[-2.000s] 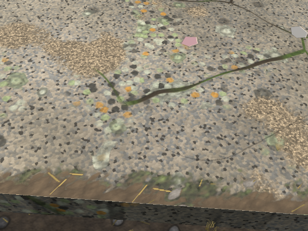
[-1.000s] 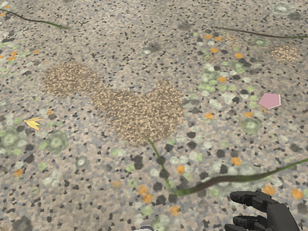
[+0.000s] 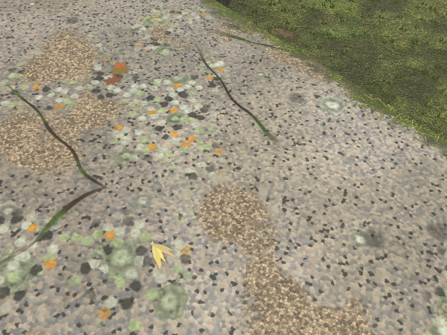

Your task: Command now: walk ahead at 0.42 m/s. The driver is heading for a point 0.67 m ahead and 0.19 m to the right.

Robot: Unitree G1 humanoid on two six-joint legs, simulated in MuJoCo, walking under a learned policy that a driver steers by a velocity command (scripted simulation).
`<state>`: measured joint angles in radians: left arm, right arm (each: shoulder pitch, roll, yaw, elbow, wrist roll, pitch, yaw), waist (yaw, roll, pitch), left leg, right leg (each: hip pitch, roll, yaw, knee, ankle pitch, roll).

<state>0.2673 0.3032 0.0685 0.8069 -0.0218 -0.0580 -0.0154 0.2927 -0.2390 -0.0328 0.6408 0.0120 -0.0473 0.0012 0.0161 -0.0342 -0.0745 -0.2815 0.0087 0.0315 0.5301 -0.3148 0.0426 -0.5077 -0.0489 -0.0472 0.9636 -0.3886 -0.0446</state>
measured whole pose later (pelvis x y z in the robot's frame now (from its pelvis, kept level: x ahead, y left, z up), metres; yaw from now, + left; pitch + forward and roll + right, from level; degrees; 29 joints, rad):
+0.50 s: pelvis +0.24 -0.09 -0.01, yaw -15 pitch +3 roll -1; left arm 0.16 0.28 0.06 0.72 -0.02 -0.04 -0.03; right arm 0.30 -0.27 -0.05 0.72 0.01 -0.11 -0.02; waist -0.01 0.01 0.05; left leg -0.39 0.06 -0.04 1.28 -0.39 -0.03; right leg -0.43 0.10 -0.02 0.54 -0.16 -0.09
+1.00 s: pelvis +0.51 -0.13 +0.00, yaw -29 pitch +2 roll +0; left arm 0.27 0.29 0.06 0.73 -0.01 -0.02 0.01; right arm 0.19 -0.25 -0.06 0.66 -0.02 -0.11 0.01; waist 0.00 -0.04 0.02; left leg -0.36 -0.03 0.00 0.50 -0.17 0.03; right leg -0.46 0.06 0.11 1.21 -0.46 0.01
